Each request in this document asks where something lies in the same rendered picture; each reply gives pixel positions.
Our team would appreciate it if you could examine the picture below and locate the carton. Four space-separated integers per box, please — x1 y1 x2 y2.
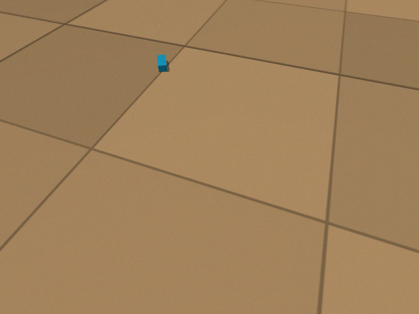
157 55 168 72

